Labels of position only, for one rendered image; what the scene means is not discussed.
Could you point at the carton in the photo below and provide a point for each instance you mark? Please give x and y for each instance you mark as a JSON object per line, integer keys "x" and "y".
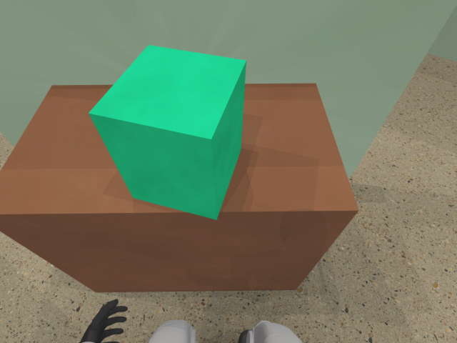
{"x": 172, "y": 123}

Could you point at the robot thigh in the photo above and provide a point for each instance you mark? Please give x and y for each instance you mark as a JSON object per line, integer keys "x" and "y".
{"x": 267, "y": 332}
{"x": 174, "y": 331}

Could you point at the robot right thigh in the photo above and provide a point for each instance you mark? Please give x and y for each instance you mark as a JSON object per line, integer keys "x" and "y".
{"x": 267, "y": 332}

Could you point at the pedestal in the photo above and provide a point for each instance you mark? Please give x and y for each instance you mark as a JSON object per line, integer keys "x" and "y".
{"x": 289, "y": 198}

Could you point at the robot left thigh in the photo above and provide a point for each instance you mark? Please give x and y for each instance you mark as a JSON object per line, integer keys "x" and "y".
{"x": 174, "y": 331}

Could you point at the robot left hand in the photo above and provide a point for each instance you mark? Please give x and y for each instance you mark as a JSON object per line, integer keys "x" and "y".
{"x": 96, "y": 331}

